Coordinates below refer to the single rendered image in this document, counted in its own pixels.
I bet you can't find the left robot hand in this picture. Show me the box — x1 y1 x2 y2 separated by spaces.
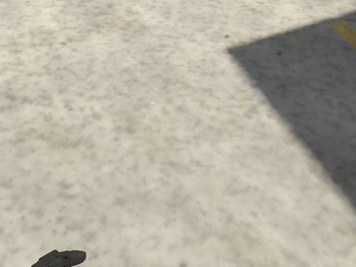
31 250 86 267

